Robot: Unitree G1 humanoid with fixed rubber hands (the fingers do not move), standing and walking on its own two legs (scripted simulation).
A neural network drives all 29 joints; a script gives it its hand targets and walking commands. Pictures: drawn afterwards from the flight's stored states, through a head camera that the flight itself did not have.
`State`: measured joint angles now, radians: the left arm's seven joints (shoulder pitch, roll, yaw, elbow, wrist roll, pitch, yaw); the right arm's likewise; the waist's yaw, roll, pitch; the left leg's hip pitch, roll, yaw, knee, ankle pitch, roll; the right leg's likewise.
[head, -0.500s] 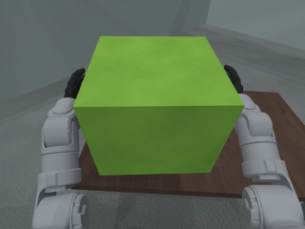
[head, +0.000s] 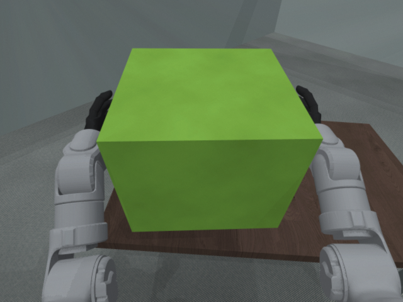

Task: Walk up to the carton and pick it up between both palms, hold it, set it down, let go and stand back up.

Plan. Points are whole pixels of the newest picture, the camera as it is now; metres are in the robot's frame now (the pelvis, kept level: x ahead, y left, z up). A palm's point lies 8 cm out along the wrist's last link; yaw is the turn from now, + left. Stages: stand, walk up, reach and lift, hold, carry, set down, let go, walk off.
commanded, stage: hold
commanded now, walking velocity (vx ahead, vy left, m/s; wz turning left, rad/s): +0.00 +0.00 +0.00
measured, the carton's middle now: (204, 136) +0.39 -0.01 +0.17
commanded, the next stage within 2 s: set down in 0.40 s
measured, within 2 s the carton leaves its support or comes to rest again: neither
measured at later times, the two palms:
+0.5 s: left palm (97, 128) +0.36 +0.19 +0.21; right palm (308, 124) +0.36 -0.20 +0.22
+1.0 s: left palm (110, 142) +0.38 +0.18 +0.16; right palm (300, 148) +0.37 -0.21 +0.15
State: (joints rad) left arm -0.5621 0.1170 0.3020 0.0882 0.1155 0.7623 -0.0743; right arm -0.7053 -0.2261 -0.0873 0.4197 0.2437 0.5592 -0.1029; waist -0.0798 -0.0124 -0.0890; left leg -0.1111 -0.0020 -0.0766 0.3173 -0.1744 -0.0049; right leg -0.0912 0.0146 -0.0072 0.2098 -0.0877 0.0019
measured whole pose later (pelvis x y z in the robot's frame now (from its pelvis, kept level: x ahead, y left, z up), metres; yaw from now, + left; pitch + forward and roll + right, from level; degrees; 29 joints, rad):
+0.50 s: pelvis +0.00 +0.00 +0.00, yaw +0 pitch -2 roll -1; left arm -0.56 0.13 0.27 0.08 0.13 0.75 -0.07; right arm -0.70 -0.24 -0.06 0.42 0.25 0.53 -0.10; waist -0.08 0.00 -0.09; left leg -0.11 0.00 -0.08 0.33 -0.18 -0.01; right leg -0.09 0.02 -0.01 0.21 -0.09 0.00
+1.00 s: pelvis +0.01 +0.00 +0.00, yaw +1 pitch -4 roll -1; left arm -0.54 0.08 0.26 0.25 0.16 0.44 -0.06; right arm -0.58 -0.18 -0.16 0.59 0.10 0.12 0.00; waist -0.06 -0.03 0.02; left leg -0.05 0.00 -0.07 0.31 -0.18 -0.01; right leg -0.04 0.01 -0.02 0.22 -0.11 0.00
